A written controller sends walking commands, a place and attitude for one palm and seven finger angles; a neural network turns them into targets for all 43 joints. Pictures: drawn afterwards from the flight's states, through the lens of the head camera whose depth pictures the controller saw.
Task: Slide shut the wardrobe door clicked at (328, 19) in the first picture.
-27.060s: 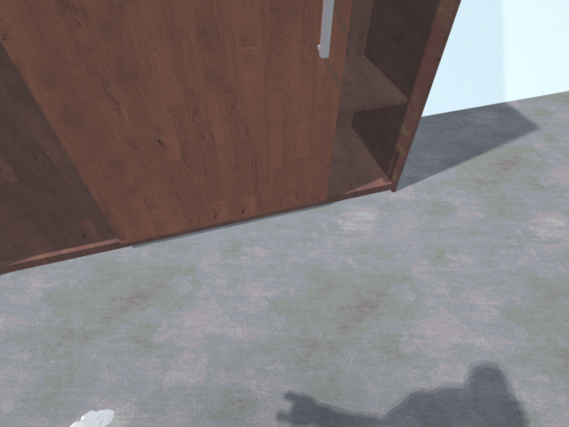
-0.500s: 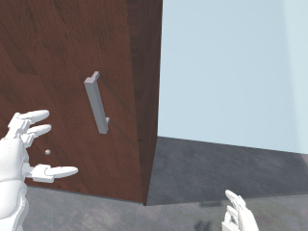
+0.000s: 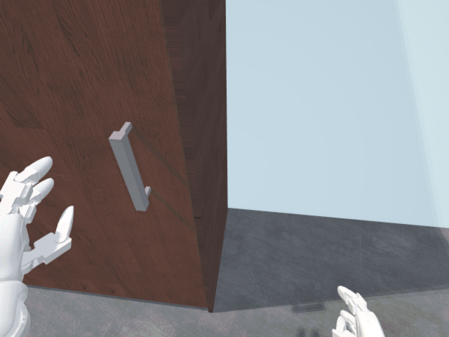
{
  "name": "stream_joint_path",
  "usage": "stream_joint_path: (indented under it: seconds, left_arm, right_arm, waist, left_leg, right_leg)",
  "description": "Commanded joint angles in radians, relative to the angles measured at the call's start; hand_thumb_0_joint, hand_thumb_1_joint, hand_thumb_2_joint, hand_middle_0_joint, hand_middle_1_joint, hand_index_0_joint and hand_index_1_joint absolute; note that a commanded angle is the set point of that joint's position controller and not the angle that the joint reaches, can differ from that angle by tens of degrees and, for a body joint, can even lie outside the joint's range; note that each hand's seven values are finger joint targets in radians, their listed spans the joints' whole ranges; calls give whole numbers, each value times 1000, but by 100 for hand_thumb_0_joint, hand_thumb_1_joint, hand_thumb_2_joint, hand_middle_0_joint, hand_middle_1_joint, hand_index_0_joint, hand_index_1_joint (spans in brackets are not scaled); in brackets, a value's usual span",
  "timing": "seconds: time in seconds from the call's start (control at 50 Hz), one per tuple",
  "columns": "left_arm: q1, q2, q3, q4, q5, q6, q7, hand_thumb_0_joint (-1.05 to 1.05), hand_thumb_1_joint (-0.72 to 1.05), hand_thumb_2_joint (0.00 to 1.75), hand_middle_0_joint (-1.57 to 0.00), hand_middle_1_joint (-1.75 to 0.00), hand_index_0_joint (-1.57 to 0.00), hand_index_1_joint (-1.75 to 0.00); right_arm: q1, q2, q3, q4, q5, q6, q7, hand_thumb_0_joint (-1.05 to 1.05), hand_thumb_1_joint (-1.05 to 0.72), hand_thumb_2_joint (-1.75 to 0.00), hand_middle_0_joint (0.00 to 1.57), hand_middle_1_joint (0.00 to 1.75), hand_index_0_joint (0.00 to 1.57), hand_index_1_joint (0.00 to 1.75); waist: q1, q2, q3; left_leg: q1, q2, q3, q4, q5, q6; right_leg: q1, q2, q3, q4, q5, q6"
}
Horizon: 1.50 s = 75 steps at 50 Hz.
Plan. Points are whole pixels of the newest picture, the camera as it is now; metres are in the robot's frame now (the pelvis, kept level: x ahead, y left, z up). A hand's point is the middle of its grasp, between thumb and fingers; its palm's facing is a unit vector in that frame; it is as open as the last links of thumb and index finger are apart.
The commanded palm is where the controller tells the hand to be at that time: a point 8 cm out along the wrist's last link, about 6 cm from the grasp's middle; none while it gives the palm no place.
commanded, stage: draw the hand back to the body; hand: left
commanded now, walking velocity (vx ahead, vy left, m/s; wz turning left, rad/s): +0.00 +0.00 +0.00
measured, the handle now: (135, 168) +0.39 +0.25 +0.10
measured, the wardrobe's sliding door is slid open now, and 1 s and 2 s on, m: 0.00 0.00 0.00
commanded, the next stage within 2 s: step back with the hand held close in 0.36 s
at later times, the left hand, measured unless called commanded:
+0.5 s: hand (68, 239) +0.18 +0.24 +0.16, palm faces +0.43 -0.82 -0.37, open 7.4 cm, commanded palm +0.13 +0.29 +0.17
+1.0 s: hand (26, 254) +0.16 +0.29 +0.16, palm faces +0.39 -0.79 -0.48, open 7.4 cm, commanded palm +0.10 +0.32 +0.17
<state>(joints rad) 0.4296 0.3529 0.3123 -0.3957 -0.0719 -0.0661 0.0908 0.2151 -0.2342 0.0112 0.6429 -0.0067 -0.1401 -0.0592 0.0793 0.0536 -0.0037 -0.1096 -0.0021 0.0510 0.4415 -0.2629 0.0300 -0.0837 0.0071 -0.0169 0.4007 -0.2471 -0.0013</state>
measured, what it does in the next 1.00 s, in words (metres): shifts its weight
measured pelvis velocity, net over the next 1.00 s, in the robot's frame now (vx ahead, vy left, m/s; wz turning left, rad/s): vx -0.06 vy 0.03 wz -0.05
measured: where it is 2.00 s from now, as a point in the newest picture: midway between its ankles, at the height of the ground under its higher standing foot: outside the picture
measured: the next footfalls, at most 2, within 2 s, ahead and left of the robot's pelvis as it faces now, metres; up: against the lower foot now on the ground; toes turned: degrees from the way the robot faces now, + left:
right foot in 1.68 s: -0.20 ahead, -0.11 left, +0.00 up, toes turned -3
left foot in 1.88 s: -0.15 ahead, +0.14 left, +0.00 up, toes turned -4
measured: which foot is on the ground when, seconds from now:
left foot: down 0.00-1.00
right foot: down 0.00-1.00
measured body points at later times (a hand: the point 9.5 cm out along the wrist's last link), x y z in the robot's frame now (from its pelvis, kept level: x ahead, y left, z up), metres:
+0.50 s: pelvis -0.01 -0.01 +0.00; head -0.03 -0.03 +0.45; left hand +0.16 +0.28 +0.18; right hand +0.18 -0.23 -0.08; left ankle -0.01 +0.09 -0.74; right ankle -0.01 -0.12 -0.74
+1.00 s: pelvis -0.06 +0.03 -0.01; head -0.05 +0.04 +0.44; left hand +0.13 +0.33 +0.19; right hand +0.10 -0.22 -0.08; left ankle -0.01 +0.09 -0.74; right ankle -0.01 -0.12 -0.74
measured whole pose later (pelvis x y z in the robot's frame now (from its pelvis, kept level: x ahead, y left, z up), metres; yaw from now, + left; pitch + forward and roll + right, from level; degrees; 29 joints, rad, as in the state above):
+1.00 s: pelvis -0.06 +0.03 -0.01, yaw -3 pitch +0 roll +0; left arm 0.51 0.43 0.44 -0.48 -0.02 -0.22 0.13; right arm 0.23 -0.22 -0.01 0.53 0.00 -0.06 -0.07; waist 0.00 -0.02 0.01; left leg -0.34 -0.02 0.12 0.57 -0.24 0.09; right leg -0.34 -0.01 0.07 0.56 -0.22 0.04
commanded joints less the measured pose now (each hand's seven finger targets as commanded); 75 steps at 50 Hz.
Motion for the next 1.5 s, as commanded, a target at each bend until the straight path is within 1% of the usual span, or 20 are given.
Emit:
stream_joint_path:
  seconds: [0.0, 0.44, 0.46, 0.48, 0.5, 0.56, 0.66, 0.74, 0.84, 0.9, 1.02, 1.2, 1.26, 1.32, 1.36, 1.4, 1.42, 1.44, 1.46, 1.48]
  left_arm:
    - [-93, 183, 117, -205, -3, -65, 17, 0, 90, 90, -20, -30, -20, -30]
    - [-117, 181, 109, -186, -4, -77, 14, 0, 90, 90, -20, -30, -20, -30]
    - [-138, 251, 188, -169, -7, -77, 25, 0, 90, 90, -20, -30, -20, -30]
    - [-267, 347, 280, -248, 2, -133, 35, 0, 90, 90, -20, -30, -20, -30]
    - [-154, 246, 205, -150, 6, -143, 28, 0, 90, 90, -20, -30, -20, -30]
    - [-70, 183, 139, -139, 24, -162, 22, 0, 90, 90, -20, -30, -20, -30]
    - [-2, 227, 185, -206, 28, -172, 42, 0, 90, 90, -20, -30, -20, -30]
    - [64, 259, 239, -262, 30, -177, 54, 0, 90, 90, -20, -30, -20, -30]
    - [102, 246, 256, -272, 35, -194, 58, 0, 90, 90, -20, -30, -20, -30]
    - [69, 225, 251, -262, 46, -209, 59, 0, 90, 90, -20, -30, -20, -30]
    - [-45, 223, 245, -300, 69, -246, 62, 0, 90, 90, -20, -30, -20, -30]
    - [-94, 212, 260, -295, 91, -284, 70, 0, 90, 90, -20, -30, -20, -30]
    - [-67, 216, 269, -269, 86, -288, 68, 0, 90, 90, -20, -30, -20, -30]
    - [-54, 229, 262, -285, 67, -296, 67, 0, 90, 90, -20, -30, -20, -30]
    - [-57, 237, 250, -305, 60, -299, 75, 0, 90, 90, -20, -30, -20, -30]
    - [-55, 242, 261, -337, 60, -308, 79, 0, 90, 90, -20, -30, -20, -30]
    - [-53, 247, 282, -350, 64, -314, 81, 0, 90, 90, -20, -30, -20, -30]
    - [-34, 245, 313, -339, 71, -317, 84, 0, 90, 90, -20, -30, -20, -30]
    - [-52, 268, 330, -358, 69, -315, 86, 0, 90, 90, -20, -30, -20, -30]
    - [-75, 285, 345, -389, 62, -321, 86, 0, 90, 90, -20, -30, -20, -30]
  right_arm:
    - [-135, -99, -34, -161, -1, -54, -17, 0, -90, -90, 20, 30, 20, 30]
    - [-158, -91, -38, -151, -3, -57, -22, 0, -90, -90, 20, 30, 20, 30]
    - [-154, -95, -41, -144, 0, -52, -27, 0, -90, -90, 20, 30, 20, 30]
    - [-142, -120, -33, -196, 12, -33, -20, 0, -90, -90, 20, 30, 20, 30]
    - [-136, -103, -35, -170, 4, -16, -20, 0, -90, -90, 20, 30, 20, 30]
    - [-119, -111, -51, -188, 3, 10, -14, 0, -90, -90, 20, 30, 20, 30]
    - [-114, -119, -64, -230, 7, 37, -25, 0, -90, -90, 20, 30, 20, 30]
    - [-114, -113, -70, -260, 8, 58, -28, 0, -90, -90, 20, 30, 20, 30]
    - [-102, -122, -73, -271, 6, 49, -27, 0, -90, -90, 20, 30, 20, 30]
    - [-91, -130, -75, -265, 8, 31, -24, 0, -90, -90, 20, 30, 20, 30]
    - [-76, -138, -74, -251, 8, -7, -32, 0, -90, -90, 20, 30, 20, 30]
    - [-60, -133, -72, -225, 0, -52, -27, 0, -90, -90, 20, 30, 20, 30]
    - [-52, -122, -74, -221, 0, -53, -23, 0, -90, -90, 20, 30, 20, 30]
    - [-37, -107, -75, -192, -4, -51, -7, 0, -90, -90, 20, 30, 20, 30]
    - [-43, -99, -66, -179, -4, -46, 0, 0, -90, -90, 20, 30, 20, 30]
    - [-50, -112, -70, -190, 3, -46, -4, 0, -90, -90, 20, 30, 20, 30]
    - [-68, -128, -74, -200, 1, -53, -13, 0, -90, -90, 20, 30, 20, 30]
    - [-77, -134, -77, -199, -6, -59, -18, 0, -90, -90, 20, 30, 20, 30]
    - [-67, -111, -87, -190, -14, -65, -17, 0, -90, -90, 20, 30, 20, 30]
    - [-60, -111, -102, -177, -14, -74, -11, 0, -90, -90, 20, 30, 20, 30]
  waist:
    - [4, -3, -52]
    - [4, -11, -22]
    - [9, -13, -22]
    - [-39, -38, 57]
    - [-49, -93, 40]
    - [-49, -76, -68]
    - [-46, -38, -189]
    - [-43, -19, -221]
    - [-46, 45, -158]
    - [-54, 72, -104]
    - [-68, 15, -50]
    - [-68, 74, -39]
    - [-68, 0, -25]
    - [-85, -155, -24]
    - [-94, -158, -42]
    - [-94, -43, -64]
    - [-88, 91, -73]
    - [-77, 214, -109]
    - [-77, 173, -159]
    - [-75, 99, -176]
  left_leg:
    - [14, 40, -33, -60, 247, -12]
    - [40, 29, -17, -71, 186, -1]
    - [34, 31, -18, -76, 172, -4]
    - [-24, 28, -21, -29, 64, 12]
    - [-16, 20, -34, 12, 47, 16]
    - [7, 38, -23, 12, 131, 13]
    - [19, 83, -37, -31, 361, 15]
    - [-50, 106, -59, -31, 440, 14]
    - [-260, 146, -101, -84, 239, 39]
    - [-424, 173, -132, -132, -38, 66]
    - [-573, 162, -185, -127, -403, 87]
    - [-654, 195, -232, -134, -558, 98]
    - [-631, 145, -191, -43, -518, 82]
    - [-398, 47, -116, 181, -354, 27]
    - [-276, 37, -118, 216, -274, 13]
    - [-329, 87, -187, 69, -345, 40]
    - [-451, 177, -297, -98, -452, 76]
    - [-596, 317, -423, -256, -547, 131]
    - [-574, 365, -436, -284, -426, 153]
    - [-480, 365, -388, -250, -325, 150]
  right_leg:
    - [-14, -13, 15, -62, 206, -21]
    - [-24, -17, 36, -119, 146, -14]
    - [-24, -15, 38, -127, 125, -16]
    - [-179, -63, 193, -201, 159, -18]
    - [-208, -95, 210, -209, 158, -23]
    - [-180, -114, 188, -147, 287, -21]
    - [-105, -66, 104, -9, 446, 4]
    - [-54, -46, 92, 75, 479, 8]
    - [-7, -22, 97, 177, 361, 14]
    - [28, -11, 100, 246, 266, 14]
    - [6, -15, 136, 256, 138, 8]
    - [-9, 4, 124, 337, -16, 0]
    - [-75, -21, 194, 254, -46, -26]
    - [-362, -146, 360, 41, -113, -92]
    - [-472, -167, 338, 25, -124, -92]
    - [-415, -88, 239, 133, -147, -46]
    - [-296, -11, 160, 301, -115, -11]
    - [-127, 75, 64, 568, -87, 23]
    - [-108, 88, 63, 723, -161, 20]
    - [-163, 88, 76, 759, -209, 16]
